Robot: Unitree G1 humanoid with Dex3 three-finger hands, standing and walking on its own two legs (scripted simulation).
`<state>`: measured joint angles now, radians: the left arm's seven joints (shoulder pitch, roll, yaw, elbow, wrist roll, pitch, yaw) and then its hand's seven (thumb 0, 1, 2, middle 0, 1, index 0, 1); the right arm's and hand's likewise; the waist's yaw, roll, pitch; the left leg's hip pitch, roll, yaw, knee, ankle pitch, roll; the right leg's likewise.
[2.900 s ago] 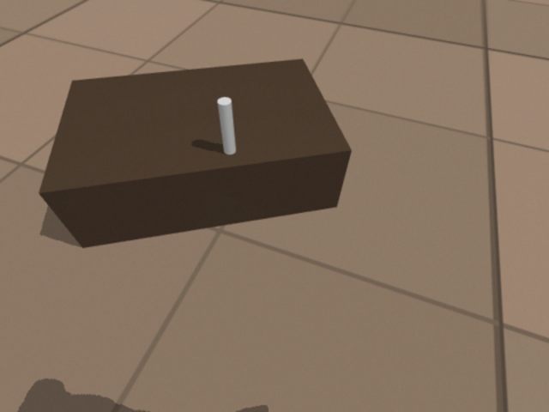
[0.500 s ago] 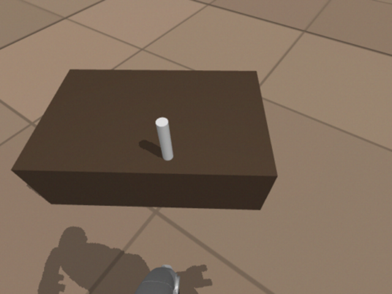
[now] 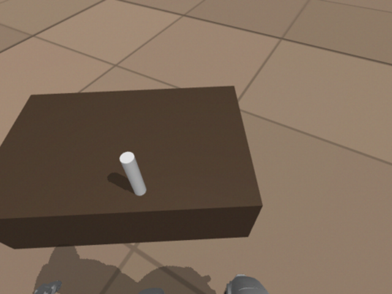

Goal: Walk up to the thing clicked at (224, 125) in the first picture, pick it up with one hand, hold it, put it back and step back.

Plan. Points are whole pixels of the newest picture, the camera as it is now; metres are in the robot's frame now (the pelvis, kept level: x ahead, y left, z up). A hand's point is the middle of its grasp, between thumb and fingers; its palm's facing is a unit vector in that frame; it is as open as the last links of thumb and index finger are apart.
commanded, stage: walk up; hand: left
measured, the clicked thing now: (134, 175) +0.53 +0.24 -0.27
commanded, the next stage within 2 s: stand in 1.62 s
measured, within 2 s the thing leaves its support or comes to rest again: neither
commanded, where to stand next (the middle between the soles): +0.13 +0.03 m, yaw -1 degrees
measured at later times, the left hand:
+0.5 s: hand out of the picture +0.10 +0.30 -0.14, palm faces -0.01 -0.92 -0.38, open 7.4 cm
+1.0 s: hand (69, 290) +0.15 +0.28 -0.12, palm faces -0.02 -0.93 -0.37, open 7.4 cm
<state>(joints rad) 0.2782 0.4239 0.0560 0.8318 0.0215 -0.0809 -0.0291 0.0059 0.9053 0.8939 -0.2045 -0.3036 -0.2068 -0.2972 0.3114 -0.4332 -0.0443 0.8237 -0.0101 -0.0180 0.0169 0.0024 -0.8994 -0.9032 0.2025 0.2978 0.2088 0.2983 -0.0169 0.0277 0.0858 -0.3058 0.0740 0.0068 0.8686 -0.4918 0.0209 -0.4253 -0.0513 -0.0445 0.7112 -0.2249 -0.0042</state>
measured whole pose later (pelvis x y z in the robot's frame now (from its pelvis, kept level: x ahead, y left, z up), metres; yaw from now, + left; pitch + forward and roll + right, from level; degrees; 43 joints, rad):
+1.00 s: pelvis +0.06 +0.02 +0.03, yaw +0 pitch -2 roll +0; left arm 0.08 0.36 -0.01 1.13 0.01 -0.03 0.00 0.01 0.90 0.89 -0.21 -0.30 -0.21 -0.30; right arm 0.03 -0.37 -0.02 1.12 0.00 0.02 0.02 0.00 -0.90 -0.90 0.20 0.30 0.21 0.30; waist 0.02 0.01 0.07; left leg -0.16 0.02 0.05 0.44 -0.24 -0.01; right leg -0.21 -0.05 0.01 0.44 -0.18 0.04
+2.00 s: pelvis +0.08 +0.01 +0.04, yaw +0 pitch -2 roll +0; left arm 0.10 0.35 0.00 1.14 0.01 -0.01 -0.01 0.01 0.91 0.89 -0.20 -0.30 -0.21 -0.30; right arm 0.08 -0.35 -0.01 1.14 -0.01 -0.01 0.01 0.00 -0.90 -0.90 0.20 0.30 0.21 0.30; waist 0.00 0.00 0.05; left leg -0.09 0.04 0.04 0.32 -0.20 -0.03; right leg -0.15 -0.04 0.00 0.34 -0.15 0.03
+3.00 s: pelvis +0.08 +0.01 +0.04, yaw +1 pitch -2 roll +0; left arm 0.11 0.35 0.00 1.13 0.01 -0.01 -0.01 0.01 0.90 0.89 -0.20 -0.30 -0.21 -0.30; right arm 0.11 -0.36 0.00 1.13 -0.01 0.00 0.01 0.00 -0.90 -0.90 0.20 0.30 0.21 0.30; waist 0.00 0.00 0.04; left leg -0.09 0.04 0.03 0.32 -0.20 -0.03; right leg -0.14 -0.03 -0.01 0.33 -0.15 0.02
